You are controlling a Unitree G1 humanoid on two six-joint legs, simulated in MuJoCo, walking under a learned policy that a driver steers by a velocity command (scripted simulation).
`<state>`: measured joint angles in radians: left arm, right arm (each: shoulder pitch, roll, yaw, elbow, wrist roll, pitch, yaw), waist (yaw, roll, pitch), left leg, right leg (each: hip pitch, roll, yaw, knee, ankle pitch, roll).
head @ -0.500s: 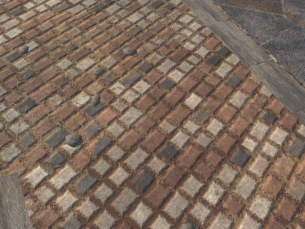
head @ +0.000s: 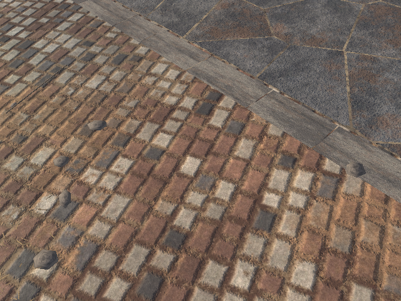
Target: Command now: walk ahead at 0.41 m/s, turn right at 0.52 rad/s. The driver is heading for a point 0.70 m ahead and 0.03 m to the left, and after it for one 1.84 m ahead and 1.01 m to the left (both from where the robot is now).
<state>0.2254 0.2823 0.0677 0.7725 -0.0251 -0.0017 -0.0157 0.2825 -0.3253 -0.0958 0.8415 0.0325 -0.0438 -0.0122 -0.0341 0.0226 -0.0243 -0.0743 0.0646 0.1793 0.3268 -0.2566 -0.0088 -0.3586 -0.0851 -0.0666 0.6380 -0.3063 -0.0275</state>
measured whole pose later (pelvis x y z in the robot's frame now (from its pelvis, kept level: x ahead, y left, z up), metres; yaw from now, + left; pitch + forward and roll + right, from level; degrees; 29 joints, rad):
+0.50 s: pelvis +0.23 -0.07 -0.02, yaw -5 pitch +2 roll +1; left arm 0.42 0.28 0.05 0.82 0.00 -0.07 0.03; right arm 0.01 -0.26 -0.04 0.73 0.03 -0.09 0.08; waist 0.06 0.03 0.03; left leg -0.60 -0.02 0.06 0.48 0.08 0.07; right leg 0.19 0.06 -0.01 0.16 -0.39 -0.07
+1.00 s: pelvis +0.55 -0.11 -0.02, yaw +12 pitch +2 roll +2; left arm 0.07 0.29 0.02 0.60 0.01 -0.12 0.00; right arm 0.37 -0.30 -0.08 0.75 0.03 -0.03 -0.01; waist -0.09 -0.03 0.02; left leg -0.12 -0.13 -0.23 0.54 -0.43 0.04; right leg -0.47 -0.01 0.09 0.47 -0.03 0.02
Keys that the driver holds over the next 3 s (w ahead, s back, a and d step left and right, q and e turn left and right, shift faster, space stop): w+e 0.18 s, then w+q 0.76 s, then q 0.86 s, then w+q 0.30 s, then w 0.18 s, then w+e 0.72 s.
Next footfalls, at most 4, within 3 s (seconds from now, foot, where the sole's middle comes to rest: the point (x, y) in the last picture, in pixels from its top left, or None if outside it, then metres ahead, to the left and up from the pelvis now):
0.04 right None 0.06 -0.13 -0.78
0.54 left None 0.46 0.00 -0.78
1.00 right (269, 243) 0.74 -0.21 -0.78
1.46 left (201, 260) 0.69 0.05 -0.78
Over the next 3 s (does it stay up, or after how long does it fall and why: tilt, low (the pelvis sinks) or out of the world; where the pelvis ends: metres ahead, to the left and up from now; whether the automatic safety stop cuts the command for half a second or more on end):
stays up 0.96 0.30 -0.02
